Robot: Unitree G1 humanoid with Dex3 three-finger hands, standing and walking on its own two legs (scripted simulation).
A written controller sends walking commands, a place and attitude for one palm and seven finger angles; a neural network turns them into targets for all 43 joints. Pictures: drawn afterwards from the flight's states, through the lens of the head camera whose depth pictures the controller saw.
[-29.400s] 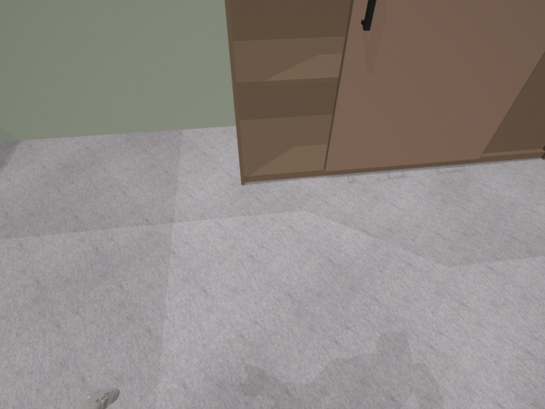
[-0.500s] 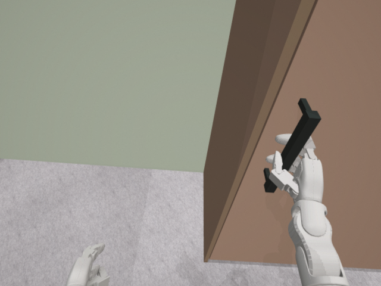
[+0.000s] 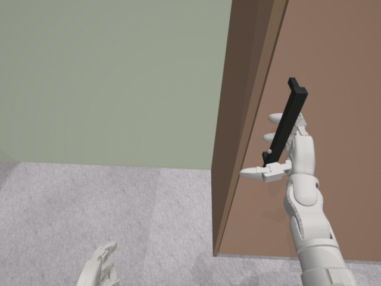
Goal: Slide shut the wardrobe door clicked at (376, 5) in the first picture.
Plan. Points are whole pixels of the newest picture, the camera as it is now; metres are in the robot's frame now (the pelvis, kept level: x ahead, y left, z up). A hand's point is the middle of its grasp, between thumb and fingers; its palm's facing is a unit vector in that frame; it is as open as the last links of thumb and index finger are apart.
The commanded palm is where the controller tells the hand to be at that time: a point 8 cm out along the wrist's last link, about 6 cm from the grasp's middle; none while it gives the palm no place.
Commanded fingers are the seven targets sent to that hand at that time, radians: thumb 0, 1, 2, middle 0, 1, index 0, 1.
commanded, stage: loosen the grip on the handle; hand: right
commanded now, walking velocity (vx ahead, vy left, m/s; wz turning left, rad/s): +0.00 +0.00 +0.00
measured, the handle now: (278, 131) +0.41 -0.17 +0.14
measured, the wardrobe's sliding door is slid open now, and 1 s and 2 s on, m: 0.00 0.00 0.00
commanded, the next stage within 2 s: slip the hand off the handle in 0.16 s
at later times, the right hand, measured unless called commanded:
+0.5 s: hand (289, 154) +0.36 -0.19 +0.12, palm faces +0.22 +0.97 -0.12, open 14.6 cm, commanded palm +0.32 -0.23 +0.13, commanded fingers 0.00 0.55 -0.20 0.25 1.15 0.25 1.15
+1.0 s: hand (312, 165) +0.33 -0.22 +0.13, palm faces +0.22 +0.97 -0.13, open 14.7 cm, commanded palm +0.28 -0.26 +0.13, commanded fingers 0.00 0.55 -0.20 0.25 1.15 0.25 1.15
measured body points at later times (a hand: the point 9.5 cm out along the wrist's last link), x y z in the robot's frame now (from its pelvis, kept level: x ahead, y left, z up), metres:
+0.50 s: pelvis +0.05 +0.00 +0.00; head +0.05 +0.00 +0.45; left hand +0.22 +0.23 -0.08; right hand +0.34 -0.24 +0.13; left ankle +0.04 +0.12 -0.73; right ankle +0.03 -0.13 -0.73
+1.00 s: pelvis +0.04 +0.00 +0.00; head +0.03 +0.01 +0.45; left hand +0.20 +0.23 -0.09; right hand +0.31 -0.27 +0.14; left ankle +0.04 +0.12 -0.73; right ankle +0.03 -0.13 -0.73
